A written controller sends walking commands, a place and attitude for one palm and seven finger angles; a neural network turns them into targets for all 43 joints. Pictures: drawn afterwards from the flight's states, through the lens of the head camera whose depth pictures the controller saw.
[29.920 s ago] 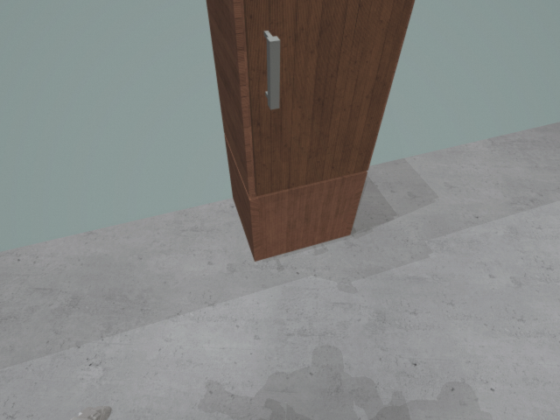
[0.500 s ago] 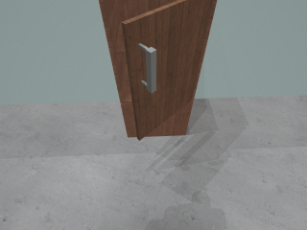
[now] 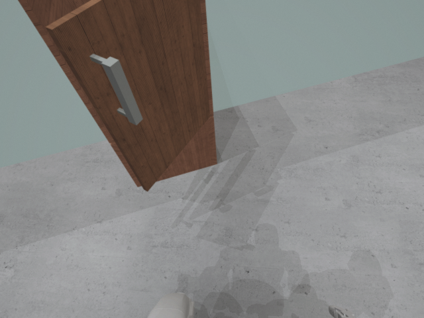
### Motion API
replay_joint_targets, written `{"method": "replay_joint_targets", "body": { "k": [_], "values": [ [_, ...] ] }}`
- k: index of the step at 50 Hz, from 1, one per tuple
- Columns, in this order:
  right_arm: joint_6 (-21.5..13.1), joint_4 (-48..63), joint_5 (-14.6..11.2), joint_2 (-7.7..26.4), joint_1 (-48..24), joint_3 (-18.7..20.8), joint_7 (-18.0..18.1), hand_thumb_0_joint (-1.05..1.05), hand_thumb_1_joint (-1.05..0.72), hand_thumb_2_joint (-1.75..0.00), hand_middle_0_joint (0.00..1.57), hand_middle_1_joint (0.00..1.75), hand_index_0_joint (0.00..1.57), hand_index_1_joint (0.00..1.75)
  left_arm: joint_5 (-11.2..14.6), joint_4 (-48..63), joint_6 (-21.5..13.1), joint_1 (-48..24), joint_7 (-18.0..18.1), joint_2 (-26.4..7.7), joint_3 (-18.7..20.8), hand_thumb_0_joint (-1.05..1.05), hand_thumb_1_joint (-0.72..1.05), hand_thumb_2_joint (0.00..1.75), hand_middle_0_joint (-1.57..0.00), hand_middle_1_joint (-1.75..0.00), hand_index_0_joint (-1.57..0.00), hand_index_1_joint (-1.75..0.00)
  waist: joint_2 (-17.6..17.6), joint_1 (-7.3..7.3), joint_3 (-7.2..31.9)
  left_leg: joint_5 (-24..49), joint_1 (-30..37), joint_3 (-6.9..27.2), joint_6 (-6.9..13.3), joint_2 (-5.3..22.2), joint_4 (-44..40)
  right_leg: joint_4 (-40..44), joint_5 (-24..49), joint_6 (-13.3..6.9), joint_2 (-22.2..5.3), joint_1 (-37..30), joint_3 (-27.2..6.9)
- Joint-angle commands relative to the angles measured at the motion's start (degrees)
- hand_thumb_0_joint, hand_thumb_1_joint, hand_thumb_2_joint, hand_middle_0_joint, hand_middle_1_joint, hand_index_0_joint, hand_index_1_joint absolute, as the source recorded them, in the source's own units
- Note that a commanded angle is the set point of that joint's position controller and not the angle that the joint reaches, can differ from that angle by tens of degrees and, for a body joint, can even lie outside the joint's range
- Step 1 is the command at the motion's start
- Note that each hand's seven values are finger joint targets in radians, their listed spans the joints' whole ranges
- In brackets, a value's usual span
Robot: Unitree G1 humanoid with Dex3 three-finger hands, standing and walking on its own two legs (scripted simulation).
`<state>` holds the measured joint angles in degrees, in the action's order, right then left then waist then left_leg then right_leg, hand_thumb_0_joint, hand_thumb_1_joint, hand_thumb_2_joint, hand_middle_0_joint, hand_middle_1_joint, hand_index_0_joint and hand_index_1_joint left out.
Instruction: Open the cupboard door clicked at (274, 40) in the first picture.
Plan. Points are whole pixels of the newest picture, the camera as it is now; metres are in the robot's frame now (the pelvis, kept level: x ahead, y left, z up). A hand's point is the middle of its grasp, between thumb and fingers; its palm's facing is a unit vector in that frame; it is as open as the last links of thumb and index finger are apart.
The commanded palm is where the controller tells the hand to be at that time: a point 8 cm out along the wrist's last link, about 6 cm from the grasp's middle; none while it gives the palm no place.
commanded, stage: walk to a spot facing it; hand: left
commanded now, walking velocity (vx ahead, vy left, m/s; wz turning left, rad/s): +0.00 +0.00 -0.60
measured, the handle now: (117, 91) +0.53 +0.25 +0.10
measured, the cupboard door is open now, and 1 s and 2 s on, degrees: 41 41 41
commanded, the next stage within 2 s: none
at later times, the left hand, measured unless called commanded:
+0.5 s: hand (122, 294) +0.16 +0.23 -0.17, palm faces -0.24 -0.94 -0.23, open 7.4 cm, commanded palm none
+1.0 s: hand (179, 257) +0.25 +0.12 -0.18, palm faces -0.59 -0.78 -0.19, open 7.4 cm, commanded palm none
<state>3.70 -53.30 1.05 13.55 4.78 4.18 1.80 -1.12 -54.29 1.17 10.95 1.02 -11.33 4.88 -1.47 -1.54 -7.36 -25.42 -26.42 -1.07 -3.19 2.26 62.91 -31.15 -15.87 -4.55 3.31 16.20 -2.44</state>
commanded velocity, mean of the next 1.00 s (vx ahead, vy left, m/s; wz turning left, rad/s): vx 0.01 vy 0.00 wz -0.60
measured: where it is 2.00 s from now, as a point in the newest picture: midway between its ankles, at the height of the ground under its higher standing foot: (286, 311)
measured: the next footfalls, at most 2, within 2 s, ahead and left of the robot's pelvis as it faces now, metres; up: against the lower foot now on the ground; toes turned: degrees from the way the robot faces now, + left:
left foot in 0.32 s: +0.08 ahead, +0.16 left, +0.00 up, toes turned -13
right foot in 0.64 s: +0.03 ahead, -0.11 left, +0.00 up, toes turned -28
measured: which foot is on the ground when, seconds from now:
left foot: up 0.00-0.30, down 0.32-0.62, up 0.64-0.92, down 0.94-1.00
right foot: down 0.00-0.30, up 0.32-0.62, down 0.64-0.94, up 0.96-1.00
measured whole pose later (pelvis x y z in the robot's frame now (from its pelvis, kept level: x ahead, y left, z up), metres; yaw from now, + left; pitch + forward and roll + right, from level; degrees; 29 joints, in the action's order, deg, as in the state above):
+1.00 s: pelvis +0.05 +0.03 -0.01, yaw -38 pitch +1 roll -1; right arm 0.6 -50.0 1.8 11.7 12.5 1.7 1.8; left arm -1.0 -51.3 3.9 7.5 -1.1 -13.1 4.3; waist 1.9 0.8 -5.7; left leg -17.5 -18.6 -3.8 -0.3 3.7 35.5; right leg -49.6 -27.2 0.6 3.2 25.3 -4.0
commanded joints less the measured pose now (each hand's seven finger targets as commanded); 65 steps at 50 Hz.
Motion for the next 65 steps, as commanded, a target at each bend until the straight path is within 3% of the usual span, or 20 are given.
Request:
{"method": "replay_joint_targets", "body": {
  "k": [1, 9, 13, 15, 16, 21, 26, 29, 30, 31, 32, 37, 44, 45, 47, 53, 60, 61, 63, 65],
  "values": [
    [-1.4, 5.0, -0.4, 2.7, -1.0, 0.3, 0.1, 0.00, -0.90, -0.90, 0.20, 0.30, 0.20, 0.30, 0.0, 2.6, -0.9, 5.9, 0.8, -10.9, 2.4, 0.00, 0.90, 0.90, -0.20, -0.30, -0.20, -0.30, 6.6, -0.80, 11.1, 1.5, -6.0, 2.1, -0.6, 0.0, -2.3, 7.9, 35.6, -5.9, -14.3, -16.1, -18.0],
    [-2.4, 7.7, -1.1, 2.9, -2.9, 0.2, 0.4, 0.00, -0.90, -0.90, 0.20, 0.30, 0.20, 0.30, -0.7, 4.3, -0.3, 5.5, 0.7, -11.9, 3.0, 0.00, 0.90, 0.90, -0.20, -0.30, -0.20, -0.30, 8.6, -0.83, 11.1, -0.9, -0.6, 3.0, 0.2, -1.9, -14.3, 6.6, 35.8, -7.3, -14.0, -13.0, -24.6],
    [-3.4, 5.7, -1.2, 3.8, 5.6, 0.1, 1.0, 0.00, -0.90, -0.90, 0.20, 0.30, 0.20, 0.30, 0.1, 5.9, 0.2, 0.6, 0.3, -10.9, 2.7, 0.00, 0.90, 0.90, -0.20, -0.30, -0.20, -0.30, 7.2, 3.68, 12.5, 11.2, 17.7, 3.2, 1.2, -1.5, -36.0, 2.0, 26.9, -1.9, -9.1, -1.2, -22.3],
    [-4.1, 6.3, 0.3, 12.8, 8.6, 1.6, 1.4, 0.00, -0.90, -0.90, 0.20, 0.30, 0.20, 0.30, 0.8, 7.8, 0.2, 2.5, -0.9, -5.9, 1.5, 0.00, 0.90, 0.90, -0.20, -0.30, -0.20, -0.30, -18.1, 3.52, 13.1, 22.9, 30.1, 26.6, 11.5, 23.2, -46.7, -16.9, -19.1, 5.2, 3.1, 17.7, -5.6],
    [-3.5, 7.3, 0.6, 13.0, 8.5, 1.3, 1.6, 0.00, -0.90, -0.90, 0.20, 0.30, 0.20, 0.30, 0.1, 8.5, 0.0, 1.1, -1.3, -7.8, 1.7, 0.00, 0.90, 0.90, -0.20, -0.30, -0.20, -0.30, -10.9, 3.58, 10.3, 24.9, 22.3, 26.9, 16.0, 27.5, -46.0, -27.3, -21.8, 6.5, -0.5, 17.1, -2.1],
    [-4.0, 7.6, 1.1, 7.9, 6.9, -0.2, 1.3, 0.00, -0.90, -0.90, 0.20, 0.30, 0.20, 0.30, 0.0, 7.4, 0.8, -2.0, -2.9, -5.9, 1.3, 0.00, 0.90, 0.90, -0.20, -0.30, -0.20, -0.30, -9.3, 1.65, 8.1, 43.2, 20.9, 5.2, 10.9, 15.2, -40.7, -32.9, -11.9, 8.1, -4.4, 17.6, 2.1],
    [-3.5, 5.4, 1.0, 10.1, 11.8, 0.9, 0.8, 0.00, -0.90, -0.90, 0.20, 0.30, 0.20, 0.30, 0.1, 8.0, 0.5, -4.8, -3.4, -4.8, 0.2, 0.00, 0.90, 0.90, -0.20, -0.30, -0.20, -0.30, -11.2, 3.87, 9.6, 43.7, 21.9, -1.0, 9.2, 15.5, -37.6, -14.2, -9.6, 6.4, -3.1, 7.7, 7.8],
    [-3.1, 5.6, 0.6, 10.7, 10.2, 1.2, 0.2, 0.00, -0.90, -0.90, 0.20, 0.30, 0.20, 0.30, 0.0, 6.7, 0.0, -0.5, -3.2, -6.5, 0.5, 0.00, 0.90, 0.90, -0.20, -0.30, -0.20, -0.30, -8.9, 0.98, 10.1, 37.1, 17.5, -3.4, 6.0, 14.9, -31.4, -0.6, 0.6, 4.8, -2.2, -3.0, 8.8],
    [-3.0, 6.2, 0.1, 10.0, 9.5, 1.2, -0.1, 0.00, -0.90, -0.90, 0.20, 0.30, 0.20, 0.30, -0.1, 5.5, -0.4, 3.9, -2.8, -9.1, 1.1, 0.00, 0.90, 0.90, -0.20, -0.30, -0.20, -0.30, -3.6, -1.46, 11.8, 30.5, 11.0, -5.4, 3.3, 12.9, -23.4, 5.8, 10.3, 3.2, -5.2, -13.0, 5.0],
    [-2.9, 8.3, -0.6, 5.0, 8.3, 0.2, -0.6, 0.00, -0.90, -0.90, 0.20, 0.30, 0.20, 0.30, -0.7, 4.4, -1.1, 7.7, -1.7, -16.5, 2.7, 0.00, 0.90, 0.90, -0.20, -0.30, -0.20, -0.30, 17.8, -3.23, 13.1, 1.9, -4.9, -11.2, -0.6, 4.2, -8.3, 10.5, 28.9, -3.0, -21.8, -23.2, -17.8],
    [-2.3, 9.3, -0.8, 6.5, 5.6, 0.0, -0.1, 0.00, -0.90, -0.90, 0.20, 0.30, 0.20, 0.30, 0.3, 3.3, -0.9, 10.2, -0.8, -18.9, 2.7, 0.00, 0.90, 0.90, -0.20, -0.30, -0.20, -0.30, 18.3, -5.18, 13.2, -13.8, -7.6, -2.6, -0.8, 2.2, 0.6, 10.2, 36.8, -9.2, -27.7, -19.5, -22.3],
    [-1.6, 5.7, -0.5, 4.3, 7.1, 0.0, -0.4, 0.00, -0.90, -0.90, 0.20, 0.30, 0.20, 0.30, -0.4, 7.0, 0.1, -2.3, 0.4, -12.8, 1.6, 0.00, 0.90, 0.90, -0.20, -0.30, -0.20, -0.30, 9.7, 1.33, 9.6, -1.9, -1.9, -0.1, -1.0, 3.0, -1.6, 9.5, 19.9, -6.4, -17.0, -6.0, -13.4],
    [-2.8, 4.5, -0.7, 3.7, 12.9, -0.1, 0.0, 0.00, -0.90, -0.90, 0.20, 0.30, 0.20, 0.30, -0.1, 7.4, 0.6, -4.8, -0.5, -12.4, 1.7, 0.00, 0.90, 0.90, -0.20, -0.30, -0.20, -0.30, 10.0, 4.07, 9.1, 7.6, 12.9, -1.5, 0.1, -0.9, -29.3, 6.7, 12.3, -2.7, -11.9, 1.9, -16.0],
    [-3.4, 3.7, -0.5, 5.5, 15.9, 0.2, 0.3, 0.00, -0.90, -0.90, 0.20, 0.30, 0.20, 0.30, 0.3, 8.3, 0.8, -6.1, -0.7, -11.0, 1.4, 0.00, 0.90, 0.90, -0.20, -0.30, -0.20, -0.30, 5.8, 5.62, 9.9, 9.7, 18.9, 0.5, 1.0, 1.5, -37.1, 3.2, 8.1, -0.2, -9.1, 6.5, -13.7],
    [-4.1, 5.1, 0.9, 14.1, 16.7, 1.5, 1.0, 0.00, -0.90, -0.90, 0.20, 0.30, 0.20, 0.30, 0.6, 10.3, 0.9, -4.3, -1.6, -6.2, 0.5, 0.00, 0.90, 0.90, -0.20, -0.30, -0.20, -0.30, -16.5, 4.97, 10.1, 14.0, 21.7, 26.0, 12.5, 26.3, -49.4, -22.4, -20.4, 5.8, 0.8, 18.4, 1.0],
    [-4.6, 5.8, 1.3, 8.2, 12.1, 0.0, 0.7, 0.00, -0.90, -0.90, 0.20, 0.30, 0.20, 0.30, -0.1, 8.6, 1.0, -5.9, -3.6, -4.4, 0.4, 0.00, 0.90, 0.90, -0.20, -0.30, -0.20, -0.30, -10.4, 2.93, 8.1, 25.9, 20.0, 1.1, 8.6, 15.8, -44.4, -26.9, -9.2, 7.3, -5.8, 15.4, 4.4],
    [-4.4, 3.5, 1.2, 10.1, 15.3, 1.2, -0.6, 0.00, -0.90, -0.90, 0.20, 0.30, 0.20, 0.30, -0.5, 7.6, -0.6, -5.0, -4.5, -4.3, 0.4, 0.00, 0.90, 0.90, -0.20, -0.30, -0.20, -0.30, -7.1, 3.34, 8.3, 4.1, 15.7, -4.6, 6.3, 17.0, -40.0, -0.4, -6.1, 4.9, -2.8, -0.3, 11.6],
    [-4.4, 3.9, 0.9, 9.5, 13.7, 1.1, -0.9, 0.00, -0.90, -0.90, 0.20, 0.30, 0.20, 0.30, -0.6, 5.6, -1.0, 0.9, -4.0, -6.0, 1.1, 0.00, 0.90, 0.90, -0.20, -0.30, -0.20, -0.30, -3.0, 0.17, 9.6, 2.7, 10.1, -7.6, 4.3, 14.4, -32.4, 4.9, -3.4, 3.5, -3.1, -10.1, 10.3],
    [-4.4, 9.9, -0.3, 4.2, 2.5, -0.5, -1.8, 0.00, -0.90, -0.90, 0.20, 0.30, 0.20, 0.30, -0.1, 1.2, -1.8, 14.5, -2.1, -17.8, 3.9, 0.00, 0.90, 0.90, -0.20, -0.30, -0.20, -0.30, 23.6, -7.95, 8.3, -15.3, -19.6, -9.6, -0.4, 1.9, -1.6, 18.4, -6.8, -8.9, -26.5, -26.9, -28.5],
    [-4.5, 9.2, -0.2, 5.8, -0.6, 0.3, -1.8, 0.00, -0.90, -0.90, 0.20, 0.30, 0.20, 0.30, 0.0, 1.8, -2.2, 10.5, -0.8, -14.3, 3.1, 0.00, 0.90, 0.90, -0.20, -0.30, -0.20, -0.30, 14.2, -5.03, 3.8, -5.3, -21.6, 0.5, -0.2, 5.6, 4.4, 18.9, -12.7, -10.2, -23.8, -19.3, -26.5]
  ]
}}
